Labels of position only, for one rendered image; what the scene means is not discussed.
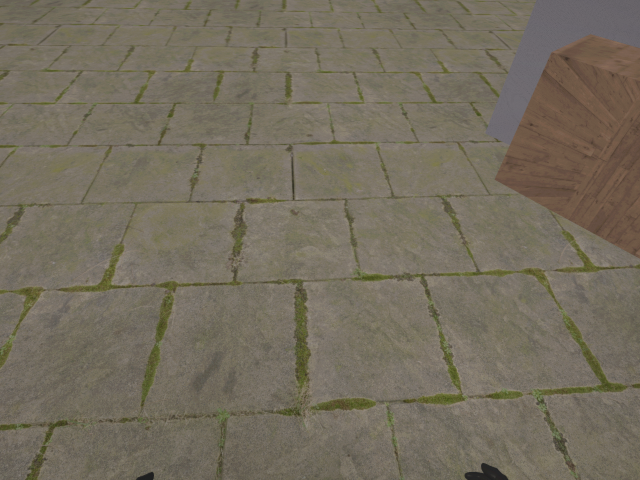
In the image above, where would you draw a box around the pedestal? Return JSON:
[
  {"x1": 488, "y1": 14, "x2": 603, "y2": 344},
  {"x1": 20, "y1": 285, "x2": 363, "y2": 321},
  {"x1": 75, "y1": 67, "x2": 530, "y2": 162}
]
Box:
[{"x1": 495, "y1": 34, "x2": 640, "y2": 259}]

